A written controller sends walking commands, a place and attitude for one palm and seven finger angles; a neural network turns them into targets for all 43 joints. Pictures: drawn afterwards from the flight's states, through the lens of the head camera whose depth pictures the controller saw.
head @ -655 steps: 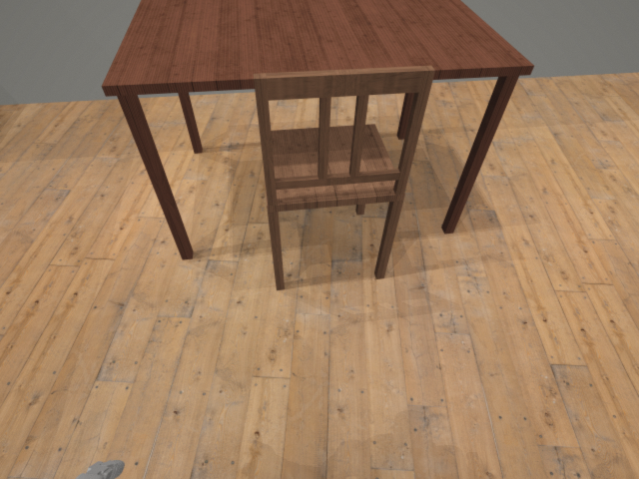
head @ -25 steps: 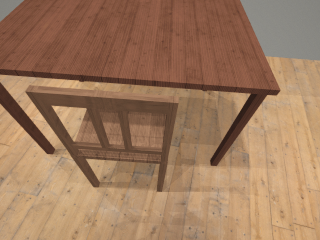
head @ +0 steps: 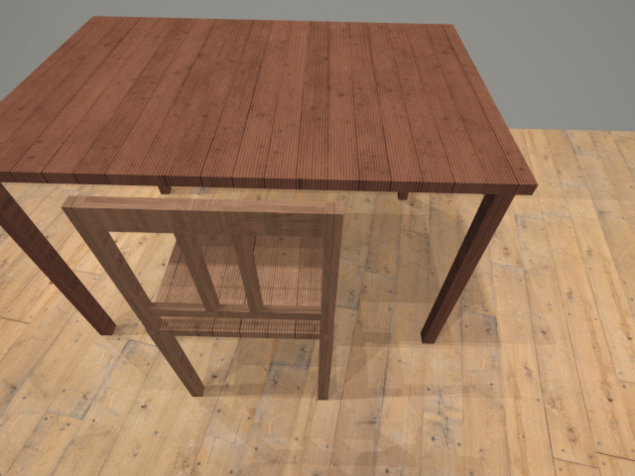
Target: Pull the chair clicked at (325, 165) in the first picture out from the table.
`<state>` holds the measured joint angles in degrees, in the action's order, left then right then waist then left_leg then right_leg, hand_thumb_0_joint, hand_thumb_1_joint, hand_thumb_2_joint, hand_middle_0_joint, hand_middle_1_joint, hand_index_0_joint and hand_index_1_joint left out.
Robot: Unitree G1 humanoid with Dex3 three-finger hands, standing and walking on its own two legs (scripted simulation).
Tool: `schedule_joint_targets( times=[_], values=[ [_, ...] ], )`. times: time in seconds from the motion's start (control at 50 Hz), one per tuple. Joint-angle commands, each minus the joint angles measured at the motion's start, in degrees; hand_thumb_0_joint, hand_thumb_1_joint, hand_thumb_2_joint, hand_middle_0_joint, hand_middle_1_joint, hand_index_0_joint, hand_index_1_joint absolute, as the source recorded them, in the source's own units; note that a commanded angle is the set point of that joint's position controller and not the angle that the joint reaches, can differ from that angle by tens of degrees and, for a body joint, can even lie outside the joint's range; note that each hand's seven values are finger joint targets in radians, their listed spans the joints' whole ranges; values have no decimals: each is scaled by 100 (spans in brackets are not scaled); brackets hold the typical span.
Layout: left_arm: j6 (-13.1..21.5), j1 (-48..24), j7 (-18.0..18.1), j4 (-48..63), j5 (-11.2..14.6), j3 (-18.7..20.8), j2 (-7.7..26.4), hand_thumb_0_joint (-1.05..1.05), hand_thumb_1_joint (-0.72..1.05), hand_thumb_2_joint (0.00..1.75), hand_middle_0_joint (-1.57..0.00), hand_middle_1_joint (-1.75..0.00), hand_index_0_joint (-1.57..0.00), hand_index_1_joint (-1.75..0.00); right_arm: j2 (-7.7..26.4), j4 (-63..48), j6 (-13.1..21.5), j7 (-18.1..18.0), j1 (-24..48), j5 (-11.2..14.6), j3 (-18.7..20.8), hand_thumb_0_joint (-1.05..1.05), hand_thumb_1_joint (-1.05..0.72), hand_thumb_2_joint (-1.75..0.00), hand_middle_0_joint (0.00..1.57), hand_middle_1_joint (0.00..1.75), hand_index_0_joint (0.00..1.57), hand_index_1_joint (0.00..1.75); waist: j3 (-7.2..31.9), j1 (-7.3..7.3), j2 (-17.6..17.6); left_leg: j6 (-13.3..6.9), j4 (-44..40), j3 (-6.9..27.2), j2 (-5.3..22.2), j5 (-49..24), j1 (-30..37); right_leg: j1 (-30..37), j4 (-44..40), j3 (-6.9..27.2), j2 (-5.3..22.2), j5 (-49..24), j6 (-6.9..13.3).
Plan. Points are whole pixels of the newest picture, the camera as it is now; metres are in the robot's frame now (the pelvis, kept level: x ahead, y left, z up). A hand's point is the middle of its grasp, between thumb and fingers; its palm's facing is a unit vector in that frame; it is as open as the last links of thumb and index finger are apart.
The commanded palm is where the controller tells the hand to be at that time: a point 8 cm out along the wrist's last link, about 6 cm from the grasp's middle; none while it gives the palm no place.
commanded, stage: come to a stop and stand still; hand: left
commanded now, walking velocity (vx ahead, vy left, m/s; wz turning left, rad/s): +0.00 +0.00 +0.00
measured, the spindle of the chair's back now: (199, 272) +0.47 +0.24 -0.11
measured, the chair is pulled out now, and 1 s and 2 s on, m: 0.00 0.00 0.00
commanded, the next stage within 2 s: look again from close up in 0.16 s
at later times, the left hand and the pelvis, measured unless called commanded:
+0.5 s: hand out of the picture +0.00 +0.14 -0.17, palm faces +0.01 -0.98 -0.19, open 7.4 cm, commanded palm none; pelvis +0.01 -0.03 +0.01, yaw +0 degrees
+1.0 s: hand out of the picture +0.01 +0.13 -0.17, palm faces +0.02 -0.98 -0.20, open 7.4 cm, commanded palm none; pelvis +0.02 -0.04 +0.01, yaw +0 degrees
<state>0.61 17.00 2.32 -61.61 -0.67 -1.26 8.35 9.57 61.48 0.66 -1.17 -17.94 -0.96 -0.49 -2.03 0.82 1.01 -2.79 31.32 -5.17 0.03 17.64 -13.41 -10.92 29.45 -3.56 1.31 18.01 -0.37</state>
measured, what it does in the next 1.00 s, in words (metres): stands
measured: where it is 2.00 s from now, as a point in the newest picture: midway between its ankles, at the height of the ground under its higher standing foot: outside the picture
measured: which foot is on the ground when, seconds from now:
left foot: down 0.00-1.00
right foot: down 0.00-1.00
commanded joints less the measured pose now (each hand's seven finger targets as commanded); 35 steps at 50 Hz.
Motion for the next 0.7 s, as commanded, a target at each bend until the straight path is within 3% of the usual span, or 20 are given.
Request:
schedule_joint_targets(
  times=[0.0,0.1,0.16,0.4,0.68],
  values=[
    [109,260,3,199,1,90,576,0,90,90,-20,-30,-20,-30,507,-339,132,-20,-202,20,51,0,-90,-90,20,30,20,30,-146,-14,-207,-33,-748,758,579,-885,-62,-189,-479,511,395,-616,336],
    [87,323,1,154,16,89,573,0,90,90,-20,-30,-20,-30,452,-191,111,-13,-244,29,22,0,-90,-90,20,30,20,30,-420,-46,-140,-2,-944,698,530,-548,-100,-284,-633,565,410,-327,319],
    [94,356,4,123,18,87,570,0,90,90,-20,-30,-20,-30,430,-96,111,-9,-268,35,15,0,-90,-90,20,30,20,30,-350,-52,-198,11,-986,654,532,-562,7,-261,-689,582,435,-357,302],
    [148,439,21,-39,17,99,584,0,90,90,-20,-30,-20,-30,386,188,143,-42,-177,41,-8,0,-90,-90,20,30,20,30,-138,-87,-128,83,-993,522,577,-1307,377,-10,-743,610,519,-1440,283],
    [148,489,19,-114,9,113,619,0,90,90,-20,-30,-20,-30,380,251,127,-71,-62,49,-20,0,-90,-90,20,30,20,30,-155,-111,-135,113,-1055,496,615,-1459,519,107,-866,590,534,-1784,274]
  ],
)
